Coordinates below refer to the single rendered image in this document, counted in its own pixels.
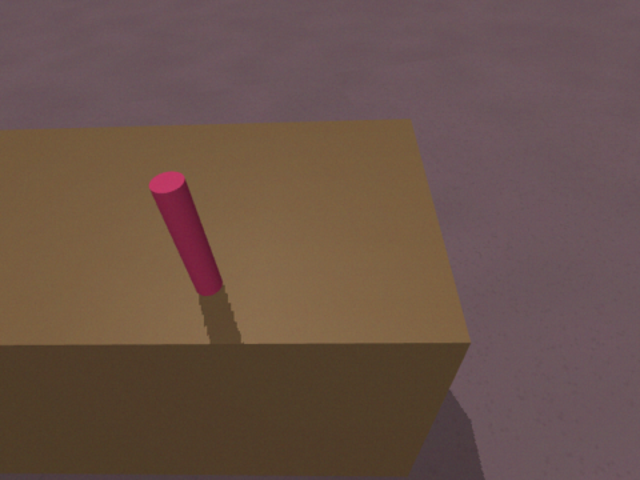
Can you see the can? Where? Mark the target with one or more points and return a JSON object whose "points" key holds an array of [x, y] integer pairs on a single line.
{"points": [[174, 200]]}

